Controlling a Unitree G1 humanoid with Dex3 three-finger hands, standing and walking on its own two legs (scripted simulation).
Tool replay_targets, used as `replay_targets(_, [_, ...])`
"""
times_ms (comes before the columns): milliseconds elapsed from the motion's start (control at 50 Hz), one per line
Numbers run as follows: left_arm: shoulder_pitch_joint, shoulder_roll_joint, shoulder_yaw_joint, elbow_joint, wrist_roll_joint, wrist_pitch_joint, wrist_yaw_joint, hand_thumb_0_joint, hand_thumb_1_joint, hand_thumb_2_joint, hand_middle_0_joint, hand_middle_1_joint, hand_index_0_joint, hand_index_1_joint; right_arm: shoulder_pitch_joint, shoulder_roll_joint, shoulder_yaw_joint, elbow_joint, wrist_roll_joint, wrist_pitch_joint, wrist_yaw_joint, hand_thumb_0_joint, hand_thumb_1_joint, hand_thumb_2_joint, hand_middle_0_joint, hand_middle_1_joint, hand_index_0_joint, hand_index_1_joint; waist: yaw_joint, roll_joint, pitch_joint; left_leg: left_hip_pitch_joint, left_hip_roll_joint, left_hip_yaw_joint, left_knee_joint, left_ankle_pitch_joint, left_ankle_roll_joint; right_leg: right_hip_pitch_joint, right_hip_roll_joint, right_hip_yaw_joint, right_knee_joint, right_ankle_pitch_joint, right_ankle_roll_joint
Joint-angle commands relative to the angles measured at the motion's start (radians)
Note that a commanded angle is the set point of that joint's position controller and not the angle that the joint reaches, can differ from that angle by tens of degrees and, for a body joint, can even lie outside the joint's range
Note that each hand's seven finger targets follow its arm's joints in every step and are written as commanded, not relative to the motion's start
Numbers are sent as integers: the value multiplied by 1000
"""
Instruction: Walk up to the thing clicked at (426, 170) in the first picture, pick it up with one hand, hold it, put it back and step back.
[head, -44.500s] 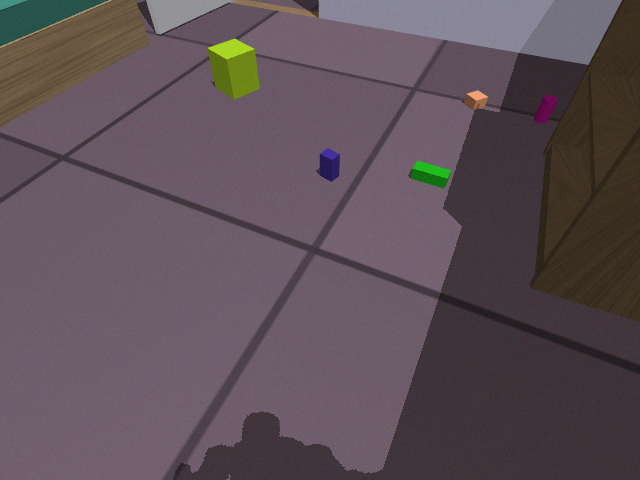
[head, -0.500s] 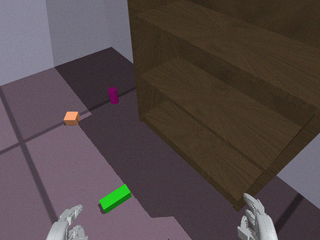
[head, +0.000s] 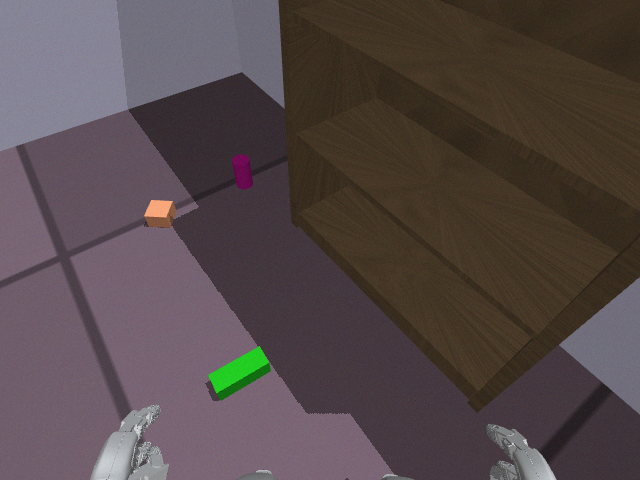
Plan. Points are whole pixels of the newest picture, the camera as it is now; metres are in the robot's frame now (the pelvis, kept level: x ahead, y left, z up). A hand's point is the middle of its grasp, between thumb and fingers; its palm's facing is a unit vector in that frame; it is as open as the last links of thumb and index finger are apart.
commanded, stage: stand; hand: left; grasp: from above
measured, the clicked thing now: (240, 373) +0.50 +0.24 -0.70
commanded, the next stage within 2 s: none
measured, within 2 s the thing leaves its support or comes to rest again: neither
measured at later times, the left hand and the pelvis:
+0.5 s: hand out of the picture +0.06 +0.24 -0.12, palm faces +0.02 -0.95 -0.31, open 7.4 cm; pelvis +0.00 +0.01 +0.04, yaw +0 degrees
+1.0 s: hand out of the picture +0.04 +0.24 -0.11, palm faces -0.01 -0.94 -0.33, open 7.4 cm; pelvis -0.01 +0.00 +0.05, yaw +0 degrees
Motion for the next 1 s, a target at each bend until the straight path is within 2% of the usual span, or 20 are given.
replay_targets(0, [-33,154,75,53,-2,-101,15,0,900,900,-200,-300,-200,-301,-32,-161,-85,-47,23,-14,17,0,-900,-900,200,300,200,300,15,-15,-143,146,37,-79,-208,217,51,121,-45,95,-220,187,-64])
replay_targets(60, [-42,161,75,152,-1,-124,16,0,900,900,-200,-300,-200,-301,-41,-165,-91,-4,18,2,18,0,-900,-900,200,300,200,300,9,2,-141,196,46,-80,-231,236,53,160,-52,94,-262,239,-53])
replay_targets(120, [-65,166,74,228,-3,-138,18,0,900,900,-200,-300,-200,-301,-18,-160,-88,41,22,15,15,0,-900,-900,200,300,200,300,-5,-19,-94,217,44,-79,-281,252,47,175,-59,102,-311,257,-54])
replay_targets(180, [-57,161,70,301,-9,-140,19,0,900,900,-200,-300,-200,-301,-26,-175,-89,82,25,21,10,0,-900,-900,200,300,200,300,3,28,-72,253,68,-104,-341,284,48,211,-49,82,-339,292,-47])
replay_targets(260, [-42,162,64,393,-14,-140,20,0,900,900,-200,-300,-200,-301,-26,-187,-85,134,31,30,1,0,-900,-900,200,300,200,300,6,36,-28,275,86,-122,-427,290,41,258,-46,75,-392,296,-42])
replay_targets(320, [-54,166,60,445,-16,-137,18,0,900,900,-200,-300,-200,-301,-31,-198,-84,173,36,35,-1,0,-900,-900,200,300,200,300,3,34,6,264,87,-128,-491,212,31,287,-44,73,-441,246,-39])
replay_targets(360, [-55,168,59,473,-17,-138,18,0,900,900,-200,-300,-200,-301,-36,-200,-82,191,38,33,-2,0,-900,-900,200,300,200,300,6,45,-11,310,97,-132,-516,260,30,305,-47,71,-451,277,-38])
replay_targets(380, [-53,165,55,489,-17,-139,17,0,900,900,-200,-300,-200,-301,-38,-202,-81,202,40,35,-1,0,-900,-900,200,300,200,300,5,43,14,284,97,-133,-526,243,27,315,-46,67,-468,263,-35])
replay_targets(440, [-62,172,54,521,-17,-144,18,0,900,900,-200,-300,-200,-301,-38,-199,-80,224,43,35,-1,0,-900,-900,200,300,200,300,2,18,-6,336,92,-110,-521,309,24,338,-60,78,-501,299,-32])
replay_targets(520, [-84,182,51,549,-18,-147,17,0,900,900,-200,-300,-200,-301,-37,-200,-77,253,47,36,2,0,-900,-900,200,300,200,300,-5,8,-11,361,92,-104,-546,329,17,353,-67,82,-535,310,-27])
replay_targets(540, [-87,177,49,556,-18,-145,17,0,900,900,-200,-300,-200,-301,-42,-205,-76,259,47,38,3,0,-900,-900,200,300,200,300,-5,22,6,336,92,-110,-570,267,17,352,-60,74,-540,278,-24])
replay_targets(580, [-84,182,49,572,-18,-146,17,0,900,900,-200,-300,-200,-301,-58,-199,-74,266,46,42,5,0,-900,-900,200,300,200,300,0,6,18,336,92,-112,-580,246,18,356,-65,76,-553,269,-23])
replay_targets(660, [-89,188,49,593,-17,-139,12,0,900,900,-200,-300,-200,-301,-64,-213,-75,278,44,47,7,0,-900,-900,200,300,200,300,1,27,55,280,99,-130,-635,101,15,345,-52,66,-556,196,-20])
replay_targets(760, [-89,194,46,609,-17,-147,10,0,900,900,-200,-300,-200,-301,-69,-212,-73,290,47,45,12,0,-900,-900,200,300,200,300,-3,17,27,338,97,-114,-609,171,17,333,-68,85,-584,209,-23])
replay_targets(800, [-96,200,45,613,-17,-150,10,0,900,900,-200,-300,-200,-301,-67,-210,-70,295,49,47,15,0,-900,-900,200,300,200,300,-5,-3,39,325,93,-111,-604,172,15,330,-67,85,-598,181,-21])
replay_targets(820, [-105,209,45,613,-18,-149,9,0,900,900,-200,-300,-200,-301,-57,-208,-68,300,49,50,17,0,-900,-900,200,300,200,300,-11,-14,65,306,89,-110,-611,140,13,311,-66,89,-609,134,-19])
replay_targets(880, [-107,211,42,617,-18,-149,8,0,900,900,-200,-300,-200,-301,-58,-219,-70,303,49,53,18,0,-900,-900,200,300,200,300,-14,-5,56,327,90,-104,-594,137,17,293,-70,100,-622,100,-25])
replay_targets(900, [-113,211,42,614,-19,-151,8,0,900,900,-200,-300,-200,-301,-62,-224,-71,303,49,51,19,0,-900,-900,200,300,200,300,-14,5,25,340,94,-103,-589,174,19,318,-75,102,-618,151,-27])
replay_targets(940, [-111,216,42,619,-21,-152,7,0,900,900,-200,-300,-200,-301,-62,-223,-69,304,49,50,19,0,-900,-900,200,300,200,300,-14,3,25,326,94,-104,-596,168,17,326,-70,98,-614,150,-26])
replay_targets(980, [-110,215,41,623,-22,-155,7,0,900,900,-200,-300,-200,-301,-68,-222,-67,305,51,49,19,0,-900,-900,200,300,200,300,-12,5,7,344,98,-98,-585,207,19,340,-75,99,-609,194,-25])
